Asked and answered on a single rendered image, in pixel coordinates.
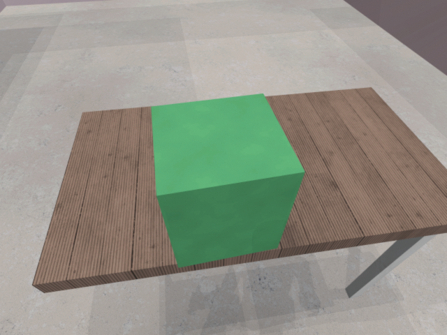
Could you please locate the table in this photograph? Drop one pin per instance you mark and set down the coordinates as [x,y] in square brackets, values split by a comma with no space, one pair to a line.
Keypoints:
[368,179]

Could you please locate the carton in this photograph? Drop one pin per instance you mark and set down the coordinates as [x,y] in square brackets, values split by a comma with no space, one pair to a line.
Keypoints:
[226,177]

